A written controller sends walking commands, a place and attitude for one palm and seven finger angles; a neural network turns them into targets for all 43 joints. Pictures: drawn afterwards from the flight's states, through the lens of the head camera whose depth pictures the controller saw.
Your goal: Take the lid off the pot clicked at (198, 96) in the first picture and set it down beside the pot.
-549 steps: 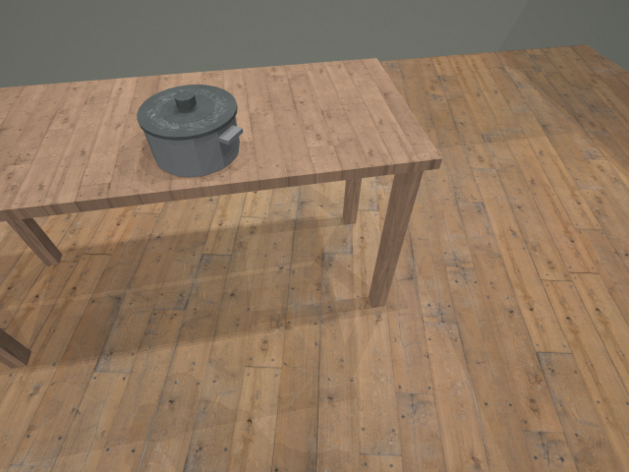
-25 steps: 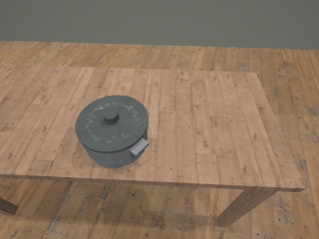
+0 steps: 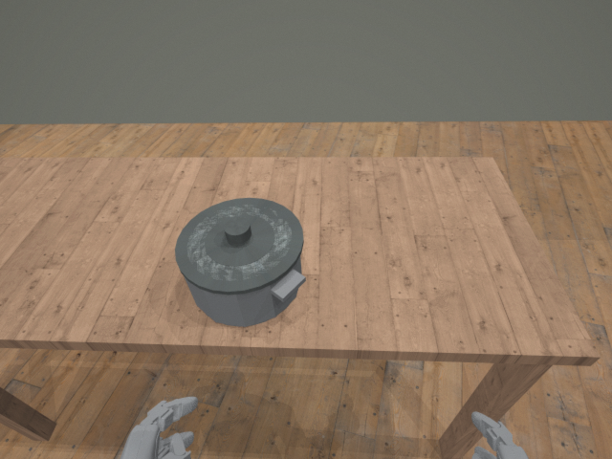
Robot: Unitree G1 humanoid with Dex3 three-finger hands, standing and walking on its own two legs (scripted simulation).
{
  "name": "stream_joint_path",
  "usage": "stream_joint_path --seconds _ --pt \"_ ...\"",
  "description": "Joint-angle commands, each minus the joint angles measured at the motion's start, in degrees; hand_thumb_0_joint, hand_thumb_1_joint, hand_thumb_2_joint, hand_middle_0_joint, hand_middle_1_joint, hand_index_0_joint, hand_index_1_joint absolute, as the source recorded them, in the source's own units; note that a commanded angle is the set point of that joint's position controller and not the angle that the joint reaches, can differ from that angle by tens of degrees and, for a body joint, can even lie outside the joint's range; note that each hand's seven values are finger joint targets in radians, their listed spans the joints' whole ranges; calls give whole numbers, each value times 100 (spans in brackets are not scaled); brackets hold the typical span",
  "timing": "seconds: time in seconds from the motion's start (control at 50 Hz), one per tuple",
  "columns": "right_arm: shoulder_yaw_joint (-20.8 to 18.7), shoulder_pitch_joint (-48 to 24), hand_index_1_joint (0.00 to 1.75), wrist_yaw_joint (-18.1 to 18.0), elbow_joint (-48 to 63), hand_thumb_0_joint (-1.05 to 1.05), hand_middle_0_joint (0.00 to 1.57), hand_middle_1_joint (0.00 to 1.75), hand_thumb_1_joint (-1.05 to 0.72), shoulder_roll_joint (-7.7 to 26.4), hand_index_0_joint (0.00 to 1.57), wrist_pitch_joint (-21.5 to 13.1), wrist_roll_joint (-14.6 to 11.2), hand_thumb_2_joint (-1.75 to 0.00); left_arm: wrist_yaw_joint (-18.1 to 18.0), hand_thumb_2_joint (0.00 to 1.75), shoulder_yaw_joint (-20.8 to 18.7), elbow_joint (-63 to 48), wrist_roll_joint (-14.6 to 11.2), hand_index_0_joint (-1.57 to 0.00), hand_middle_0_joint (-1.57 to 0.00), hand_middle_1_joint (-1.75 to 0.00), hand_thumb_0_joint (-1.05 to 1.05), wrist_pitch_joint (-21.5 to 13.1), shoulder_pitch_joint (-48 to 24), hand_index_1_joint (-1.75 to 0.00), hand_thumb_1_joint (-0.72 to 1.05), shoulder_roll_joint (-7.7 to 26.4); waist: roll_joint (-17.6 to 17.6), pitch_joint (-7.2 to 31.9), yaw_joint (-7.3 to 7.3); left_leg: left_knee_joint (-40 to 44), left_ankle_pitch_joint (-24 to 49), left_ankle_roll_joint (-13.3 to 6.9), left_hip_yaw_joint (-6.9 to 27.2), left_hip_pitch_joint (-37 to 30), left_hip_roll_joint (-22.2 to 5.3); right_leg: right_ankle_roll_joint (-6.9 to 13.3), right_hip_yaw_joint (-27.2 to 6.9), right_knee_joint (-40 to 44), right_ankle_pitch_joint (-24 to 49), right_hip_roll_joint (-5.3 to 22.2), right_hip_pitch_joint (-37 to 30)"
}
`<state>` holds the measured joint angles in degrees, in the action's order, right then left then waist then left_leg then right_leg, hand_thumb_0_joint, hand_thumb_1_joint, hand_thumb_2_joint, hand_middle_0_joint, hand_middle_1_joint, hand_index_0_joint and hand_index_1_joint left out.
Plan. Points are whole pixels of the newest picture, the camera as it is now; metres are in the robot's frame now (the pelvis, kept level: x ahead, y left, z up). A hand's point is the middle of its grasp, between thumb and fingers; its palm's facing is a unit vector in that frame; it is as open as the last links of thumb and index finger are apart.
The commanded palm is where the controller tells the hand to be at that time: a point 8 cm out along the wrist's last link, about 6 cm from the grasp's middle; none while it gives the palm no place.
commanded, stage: lift the closed hand beside the body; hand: left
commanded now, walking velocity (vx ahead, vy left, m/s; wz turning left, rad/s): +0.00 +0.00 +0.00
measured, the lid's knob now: (237, 230) +0.44 +0.13 +0.06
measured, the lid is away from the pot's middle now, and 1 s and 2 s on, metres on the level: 0.00 0.00 0.00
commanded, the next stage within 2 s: raise the hand higher, near the body in 0.36 s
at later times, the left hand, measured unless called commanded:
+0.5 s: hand out of the picture +0.12 +0.24 -0.02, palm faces +0.25 -0.89 -0.37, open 3.1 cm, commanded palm +0.07 +0.28 +0.01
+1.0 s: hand (93, 424) +0.15 +0.24 +0.05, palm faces +0.30 -0.85 -0.43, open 3.1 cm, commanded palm +0.11 +0.27 +0.08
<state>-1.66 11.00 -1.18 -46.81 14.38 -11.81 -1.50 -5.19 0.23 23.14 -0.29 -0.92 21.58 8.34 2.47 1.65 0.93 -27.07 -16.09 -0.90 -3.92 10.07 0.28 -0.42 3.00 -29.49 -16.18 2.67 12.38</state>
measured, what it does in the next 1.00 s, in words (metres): stands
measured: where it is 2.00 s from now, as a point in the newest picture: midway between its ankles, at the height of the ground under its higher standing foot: outside the picture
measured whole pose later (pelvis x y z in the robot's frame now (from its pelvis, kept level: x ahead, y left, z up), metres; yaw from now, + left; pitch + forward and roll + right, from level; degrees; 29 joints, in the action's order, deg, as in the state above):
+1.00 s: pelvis +0.01 +0.00 +0.00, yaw +1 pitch -2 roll +0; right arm 0.5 10.5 -3.5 -35.5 11.1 -9.0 -0.2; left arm -5.7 -9.6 -16.2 -0.2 -3.1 38.0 15.9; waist 3.0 -1.8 -3.4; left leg -26.2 -16.9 -0.9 -2.4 6.9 -0.2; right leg -0.6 4.6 -25.2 -15.7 2.0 7.1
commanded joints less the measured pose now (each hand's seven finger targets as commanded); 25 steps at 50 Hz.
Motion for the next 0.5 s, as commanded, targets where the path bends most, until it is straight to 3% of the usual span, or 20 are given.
stream_joint_path --seconds 0.0,0.02,0.06,0.12,0.16,0.2,0.22,0.26,0.3,0.32,0.38,0.42,0.48 --pt "-153 -772 30 1 1698 0 20 30 -90 460 20 -220 -6 -90 80 90 -932 -1997 -66 -82 -82 -97 0 -395 1537 -97 90 1184 -748 -245 -576 461 684 41 223 455 -105 138 49 575 351 -7 -274" --pt "-102 -820 30 -33 1924 0 20 30 -90 454 20 -222 -8 -90 81 90 -757 -2631 -56 -86 -86 -102 0 -492 910 -102 90 1148 -187 -265 -439 456 570 31 160 350 -67 136 -34 628 337 -9 -149" --pt "-59 -651 30 -117 1988 0 20 30 -90 354 20 -178 17 -90 36 90 -611 -2673 -42 -95 -95 -112 0 -513 471 -112 90 933 289 -409 -265 380 447 22 111 241 -42 147 -46 656 350 -45 72" --pt "-21 -586 30 -194 2148 0 20 30 -90 377 20 -69 28 -90 27 90 -431 -2919 -7 -108 -108 -126 0 -536 147 -126 90 838 498 -472 -140 355 201 25 170 241 -22 165 -2 757 191 -85 233" --pt "-17 -473 30 -239 2227 0 20 30 -90 376 20 -137 39 -90 10 90 -489 -3218 -8 -117 -117 -136 0 -577 454 -136 90 913 579 -71 -226 357 268 6 219 53 -20 196 17 679 213 -85 12" --pt "-2 -447 30 -266 2238 0 20 30 -90 378 20 -162 58 -90 -33 90 -647 -3341 -7 -126 -126 -145 0 -543 903 -145 90 1022 393 263 -301 335 462 -6 270 -43 -59 192 56 630 375 -98 -192" --pt "2 -448 30 -277 2253 0 20 30 -90 389 20 -165 80 -90 -41 90 -670 -3402 -9 -130 -130 -150 0 -534 1019 -150 90 1024 124 296 -318 368 504 -7 302 15 -71 183 85 609 403 -114 -264" --pt "-12 -488 30 -299 2192 0 20 30 -90 401 20 -130 86 -90 -33 90 -647 -3114 2 -130 -130 -150 0 -470 1248 -150 90 907 -395 101 -301 337 565 -33 322 154 -95 143 114 578 444 -142 -172" --pt "-31 -542 30 -310 2113 0 20 30 -90 419 20 -75 70 -90 -40 90 -803 -2770 43 -130 -130 -150 0 -433 1256 -150 90 998 -672 -206 -273 304 484 -52 325 289 -103 123 118 645 345 -156 -14" --pt "-16 -591 30 -312 2142 0 20 30 -90 441 20 -62 76 -90 -11 90 -743 -2867 44 -130 -130 -150 0 -455 1126 -150 90 982 -674 -316 -261 314 394 -66 314 350 -89 106 107 676 254 -144 62" --pt "-13 -598 30 -335 2133 0 20 30 -90 403 20 -150 89 -90 -52 90 -1139 -3534 31 -130 -130 -150 0 -540 1219 -150 90 1354 -62 172 -420 349 650 -59 332 66 -106 149 64 595 441 -95 -228" --pt "17 -663 30 -343 2108 0 20 30 -90 334 20 -173 95 -90 -113 90 -1335 -3768 27 -130 -130 -150 0 -504 1401 -150 90 1473 143 229 -466 383 809 -34 357 15 -120 166 89 587 558 -83 -364" --pt "3 -682 30 -333 2022 0 20 30 -90 302 20 -173 88 -90 -99 90 -1177 -3628 20 -130 -130 -150 0 -424 1612 -150 90 1202 -170 2 -419 359 1086 -26 368 27 -150 146 127 580 780 -105 -284"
